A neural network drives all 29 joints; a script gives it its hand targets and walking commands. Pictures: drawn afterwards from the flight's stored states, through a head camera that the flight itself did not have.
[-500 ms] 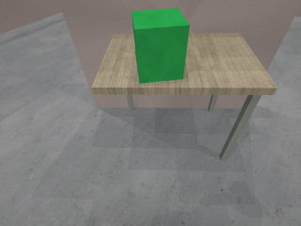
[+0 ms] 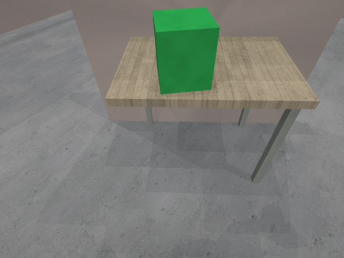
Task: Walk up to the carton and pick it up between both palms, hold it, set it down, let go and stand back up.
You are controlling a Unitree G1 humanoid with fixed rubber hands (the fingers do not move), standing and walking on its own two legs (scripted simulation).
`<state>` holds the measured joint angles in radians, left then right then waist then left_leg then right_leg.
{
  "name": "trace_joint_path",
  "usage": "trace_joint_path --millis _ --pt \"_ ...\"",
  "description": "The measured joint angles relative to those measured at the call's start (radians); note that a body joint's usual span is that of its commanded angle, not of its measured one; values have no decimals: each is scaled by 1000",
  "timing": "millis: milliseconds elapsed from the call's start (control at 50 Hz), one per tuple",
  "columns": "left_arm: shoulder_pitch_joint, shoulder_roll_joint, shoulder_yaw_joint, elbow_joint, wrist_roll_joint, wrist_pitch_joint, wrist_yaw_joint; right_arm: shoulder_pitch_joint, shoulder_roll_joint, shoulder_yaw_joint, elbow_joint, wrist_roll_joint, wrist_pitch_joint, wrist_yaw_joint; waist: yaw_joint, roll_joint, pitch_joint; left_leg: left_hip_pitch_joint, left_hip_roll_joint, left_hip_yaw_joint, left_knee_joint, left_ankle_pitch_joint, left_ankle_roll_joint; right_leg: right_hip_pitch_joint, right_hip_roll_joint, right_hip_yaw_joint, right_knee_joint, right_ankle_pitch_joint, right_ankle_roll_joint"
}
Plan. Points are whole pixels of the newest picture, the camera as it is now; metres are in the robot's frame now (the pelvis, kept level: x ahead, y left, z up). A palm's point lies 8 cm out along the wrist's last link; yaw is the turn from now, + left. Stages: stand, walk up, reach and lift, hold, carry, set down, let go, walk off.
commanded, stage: walk up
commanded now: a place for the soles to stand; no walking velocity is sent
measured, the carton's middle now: (182, 51) +0.83 +0.01 +0.07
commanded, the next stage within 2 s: none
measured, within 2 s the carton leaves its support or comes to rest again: neither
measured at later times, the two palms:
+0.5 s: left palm (66, 229) +0.21 +0.32 -0.13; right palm out of the picture +0.14 -0.28 -0.08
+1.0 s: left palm (80, 189) +0.34 +0.33 -0.14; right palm (271, 181) +0.36 -0.26 -0.10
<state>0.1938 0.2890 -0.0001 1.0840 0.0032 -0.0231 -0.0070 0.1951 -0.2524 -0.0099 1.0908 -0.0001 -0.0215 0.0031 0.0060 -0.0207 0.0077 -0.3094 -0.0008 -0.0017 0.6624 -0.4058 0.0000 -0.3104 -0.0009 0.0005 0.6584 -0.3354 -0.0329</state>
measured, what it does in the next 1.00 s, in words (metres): walks ahead: right foot, then left foot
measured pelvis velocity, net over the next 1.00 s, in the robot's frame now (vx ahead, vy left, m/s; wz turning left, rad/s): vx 0.26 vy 0.04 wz -0.09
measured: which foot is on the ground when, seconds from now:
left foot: down 0.00-0.62, up 0.64-0.90, down 0.92-1.00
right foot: down 0.00-0.18, up 0.20-0.58, down 0.60-0.94, up 0.96-1.00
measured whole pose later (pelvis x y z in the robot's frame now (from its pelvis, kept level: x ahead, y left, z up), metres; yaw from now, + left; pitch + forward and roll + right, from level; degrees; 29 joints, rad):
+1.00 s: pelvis +0.26 +0.04 -0.02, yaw -5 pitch -1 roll -2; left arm 0.25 0.40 0.00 0.88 0.00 -0.07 -0.01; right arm 0.21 -0.34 -0.06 0.79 0.00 -0.09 0.02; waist 0.05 -0.01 0.13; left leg -0.49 0.01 0.00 0.80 -0.27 0.03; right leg -0.27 0.06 0.03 0.93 -0.50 -0.03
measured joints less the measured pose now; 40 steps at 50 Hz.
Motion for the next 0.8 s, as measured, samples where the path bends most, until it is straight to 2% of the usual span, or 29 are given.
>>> trace_joint_path --millis 60,140,160,200,240,320,420,500,560,600,640,700,740,800 --pt "1 13 0 -17 0 -7 -10 0 -32 -16 -21 0 -8 7 10 1 9 -51 0 0 107 -17 0 0 0 0 0 0 -2" --pt "6 31 0 -35 0 -7 -16 1 -74 -42 -40 0 -23 13 14 3 8 -67 0 1 92 -49 0 4 1 -1 0 -8 2" --pt "6 35 0 -41 0 -7 -17 1 -81 -48 -43 0 -30 13 13 3 7 -57 0 4 52 -37 0 4 1 -1 0 -14 6" --pt "6 45 0 -50 0 -7 -18 1 -83 -55 -47 0 -49 13 10 -7 14 -40 0 18 19 94 8 4 0 10 33 -63 6" --pt "6 56 0 -58 0 -7 -18 2 -83 -55 -49 0 -61 13 -9 -16 30 -8 0 24 18 81 26 -10 13 26 151 -113 6" --pt "7 96 0 -86 0 -7 -23 5 -83 -55 -48 0 -59 13 -39 -51 54 84 0 30 -48 60 33 -23 15 35 267 -73 6" --pt "7 130 0 -107 0 -7 -28 10 -83 -55 -54 0 -60 13 -43 -82 60 182 0 46 -125 50 33 -24 15 38 270 -37 6" --pt "7 130 0 -139 0 -7 -28 10 -83 -55 -85 0 -60 13 -43 -85 86 251 0 69 -134 7 33 -24 15 38 267 -37 6" --pt "6 131 0 -178 0 -7 -28 11 -82 -55 -101 0 -50 13 -43 -85 94 289 -1 90 -131 -34 28 -24 15 39 204 -37 6" --pt "7 132 0 -211 0 -14 -29 10 -82 -55 -118 0 -37 13 -42 -83 95 277 -1 99 -81 -75 26 -15 15 40 81 -9 6" --pt "4 120 0 -231 0 -31 -27 10 -83 -55 -136 0 -26 13 -45 -44 107 196 26 60 115 -110 26 -10 37 13 87 -37 2" --pt "9 112 1 -231 0 -40 -19 10 -84 -55 -162 0 -23 13 -15 -9 106 45 18 -4 407 -112 26 7 61 9 90 -66 -12" --pt "11 112 1 -230 0 -40 -6 10 -84 -55 -189 0 -25 13 3 3 106 -45 18 -18 479 -112 26 17 61 8 90 -82 -13" --pt "19 112 0 -230 0 -41 5 10 -85 -55 -234 0 -25 13 27 20 106 -162 19 -32 471 -108 26 25 62 7 90 -106 -13"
